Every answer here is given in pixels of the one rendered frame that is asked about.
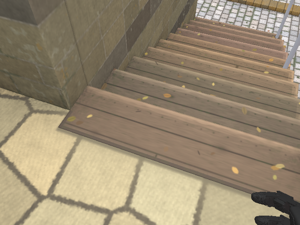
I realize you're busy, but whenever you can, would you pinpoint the right robot hand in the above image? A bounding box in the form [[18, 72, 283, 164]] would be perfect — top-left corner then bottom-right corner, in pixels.
[[251, 191, 300, 225]]

